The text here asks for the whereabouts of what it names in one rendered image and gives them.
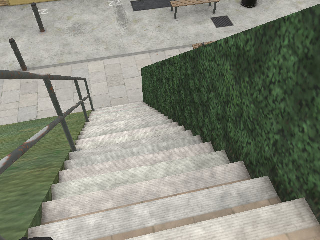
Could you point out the stairs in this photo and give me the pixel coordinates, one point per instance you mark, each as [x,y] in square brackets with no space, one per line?
[136,172]

